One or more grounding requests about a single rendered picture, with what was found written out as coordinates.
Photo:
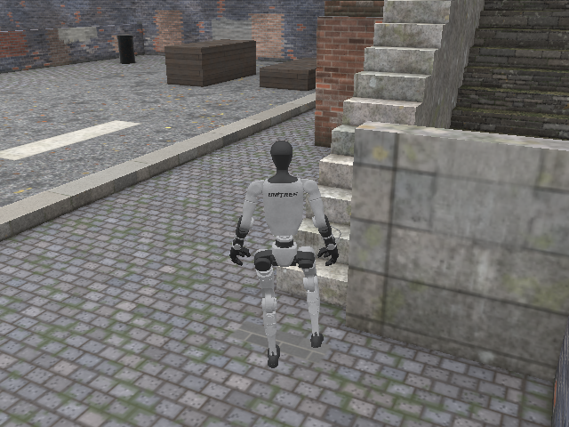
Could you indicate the stairs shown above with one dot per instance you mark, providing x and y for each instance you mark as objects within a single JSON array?
[{"x": 411, "y": 77}]

